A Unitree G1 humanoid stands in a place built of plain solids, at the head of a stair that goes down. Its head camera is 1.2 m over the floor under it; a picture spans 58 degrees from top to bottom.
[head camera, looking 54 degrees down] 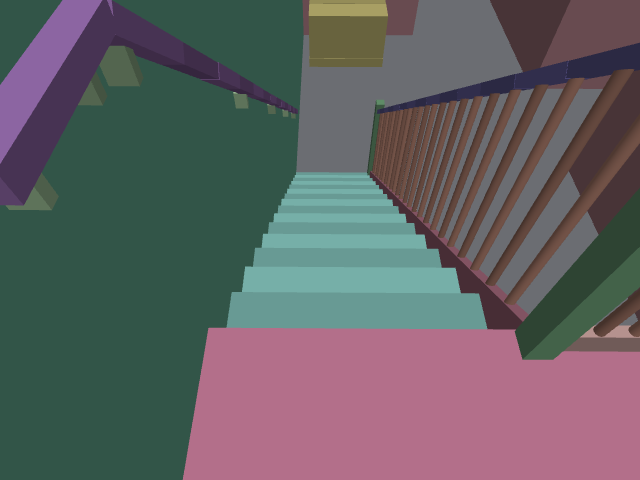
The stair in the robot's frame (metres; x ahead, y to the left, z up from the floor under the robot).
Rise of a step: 0.18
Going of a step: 0.22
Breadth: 0.90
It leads straight ahead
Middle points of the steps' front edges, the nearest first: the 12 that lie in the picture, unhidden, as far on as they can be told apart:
0.54 -0.12 0.00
0.77 -0.13 -0.18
0.99 -0.13 -0.36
1.22 -0.13 -0.54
1.44 -0.13 -0.72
1.66 -0.13 -0.90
1.89 -0.13 -1.09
2.11 -0.14 -1.27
2.33 -0.14 -1.45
2.56 -0.14 -1.63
2.78 -0.14 -1.81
3.00 -0.14 -1.99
